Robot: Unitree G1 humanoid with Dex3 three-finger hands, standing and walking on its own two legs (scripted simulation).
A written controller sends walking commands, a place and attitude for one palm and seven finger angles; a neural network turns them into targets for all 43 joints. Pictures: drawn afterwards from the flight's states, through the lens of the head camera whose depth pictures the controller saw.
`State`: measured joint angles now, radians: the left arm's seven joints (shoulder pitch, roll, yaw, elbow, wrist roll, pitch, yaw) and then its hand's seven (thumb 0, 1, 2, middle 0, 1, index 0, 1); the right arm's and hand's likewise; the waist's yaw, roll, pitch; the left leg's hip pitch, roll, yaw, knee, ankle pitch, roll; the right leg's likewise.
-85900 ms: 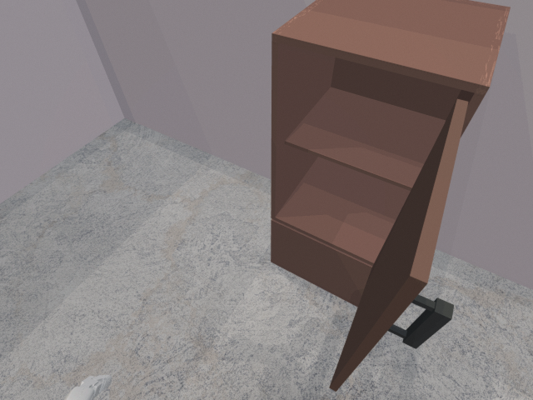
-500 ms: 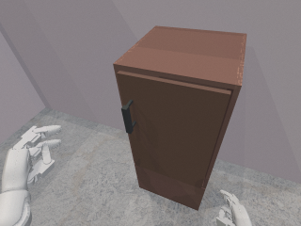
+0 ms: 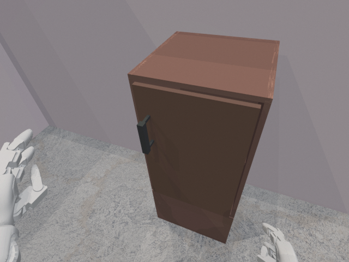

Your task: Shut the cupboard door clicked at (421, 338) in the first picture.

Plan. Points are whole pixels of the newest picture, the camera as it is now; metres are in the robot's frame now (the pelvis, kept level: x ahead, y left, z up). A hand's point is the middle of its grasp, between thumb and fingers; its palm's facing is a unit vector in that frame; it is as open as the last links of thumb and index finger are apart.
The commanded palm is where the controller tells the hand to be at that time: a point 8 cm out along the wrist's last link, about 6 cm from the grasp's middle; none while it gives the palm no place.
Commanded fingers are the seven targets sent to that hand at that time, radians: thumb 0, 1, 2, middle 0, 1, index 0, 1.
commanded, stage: step back with the hand held close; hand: left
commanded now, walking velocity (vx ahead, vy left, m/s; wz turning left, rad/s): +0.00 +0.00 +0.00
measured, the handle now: (147, 134) +0.51 +0.16 -0.01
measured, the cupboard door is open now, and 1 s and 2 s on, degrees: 0 0 0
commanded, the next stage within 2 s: stop stepping back and stand still in 1.50 s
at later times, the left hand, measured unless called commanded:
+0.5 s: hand (35, 190) +0.19 +0.28 +0.15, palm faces +0.36 -0.79 -0.49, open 7.5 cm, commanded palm +0.13 +0.32 +0.17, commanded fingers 0.00 0.90 0.90 -0.20 -0.30 -0.20 -0.30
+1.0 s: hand (1, 226) +0.12 +0.29 +0.16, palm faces +0.46 -0.77 -0.45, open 7.5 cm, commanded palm +0.06 +0.33 +0.17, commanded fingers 0.00 0.90 0.90 -0.20 -0.30 -0.20 -0.30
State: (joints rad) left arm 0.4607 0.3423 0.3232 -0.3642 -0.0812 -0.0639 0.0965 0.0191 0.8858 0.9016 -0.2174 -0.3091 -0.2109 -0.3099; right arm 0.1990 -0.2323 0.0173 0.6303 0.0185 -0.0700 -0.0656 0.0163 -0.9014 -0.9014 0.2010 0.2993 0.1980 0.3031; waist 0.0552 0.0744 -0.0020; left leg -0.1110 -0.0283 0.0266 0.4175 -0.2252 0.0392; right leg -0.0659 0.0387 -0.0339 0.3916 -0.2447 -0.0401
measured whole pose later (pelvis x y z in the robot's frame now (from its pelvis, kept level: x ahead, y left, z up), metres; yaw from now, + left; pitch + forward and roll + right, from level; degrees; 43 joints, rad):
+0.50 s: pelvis -0.02 +0.02 -0.01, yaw -1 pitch +0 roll -1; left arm 0.54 0.42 0.38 -0.43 -0.08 -0.12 0.12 0.02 0.88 0.90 -0.21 -0.30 -0.21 -0.30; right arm 0.18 -0.26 -0.02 0.55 0.03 0.06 -0.08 0.02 -0.90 -0.90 0.20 0.30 0.20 0.30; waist 0.00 0.05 -0.02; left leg -0.27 -0.04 0.06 0.48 -0.22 0.07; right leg -0.24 0.02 -0.01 0.47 -0.24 -0.01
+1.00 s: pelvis -0.08 +0.03 -0.02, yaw +0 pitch -1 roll -2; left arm 0.51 0.40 0.44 -0.50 -0.02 -0.20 0.14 0.02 0.88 0.90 -0.21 -0.30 -0.21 -0.30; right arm 0.24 -0.21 0.00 0.57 0.00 -0.01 -0.07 0.02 -0.90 -0.90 0.20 0.30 0.20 0.30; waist 0.00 0.01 0.00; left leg -0.45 -0.03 0.05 0.67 -0.25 0.08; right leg -0.39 0.04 -0.01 0.63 -0.23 -0.01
